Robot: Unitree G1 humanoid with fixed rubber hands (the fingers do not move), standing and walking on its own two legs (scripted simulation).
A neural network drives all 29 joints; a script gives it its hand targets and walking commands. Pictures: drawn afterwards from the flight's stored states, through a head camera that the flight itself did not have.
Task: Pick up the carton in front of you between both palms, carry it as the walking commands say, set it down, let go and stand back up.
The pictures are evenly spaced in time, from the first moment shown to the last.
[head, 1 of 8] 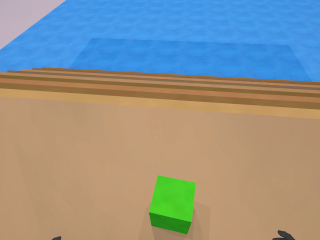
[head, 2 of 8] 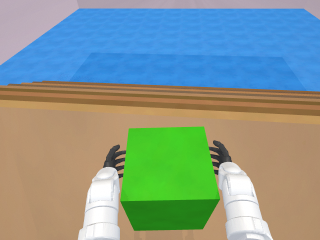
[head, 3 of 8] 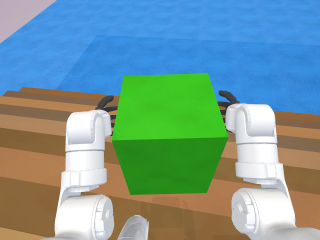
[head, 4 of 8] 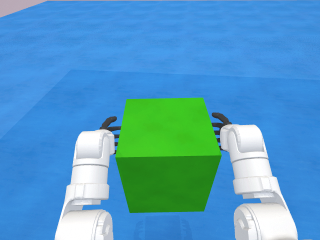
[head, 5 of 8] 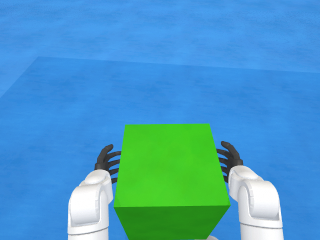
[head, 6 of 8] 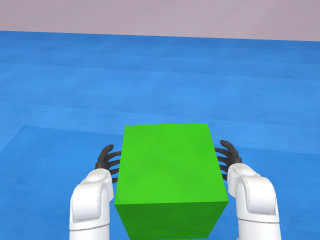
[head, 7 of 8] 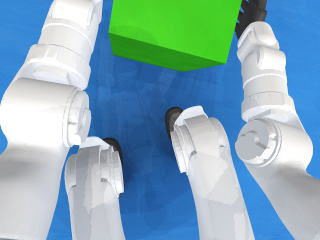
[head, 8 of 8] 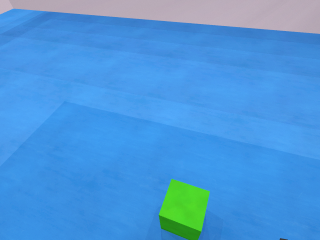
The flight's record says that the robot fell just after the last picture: no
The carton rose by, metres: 0.69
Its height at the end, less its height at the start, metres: -1.78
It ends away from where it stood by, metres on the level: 8.64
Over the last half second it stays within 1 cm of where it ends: yes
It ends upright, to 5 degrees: yes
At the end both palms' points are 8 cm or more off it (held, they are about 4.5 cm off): yes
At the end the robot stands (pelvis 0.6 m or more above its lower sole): yes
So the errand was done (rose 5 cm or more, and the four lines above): yes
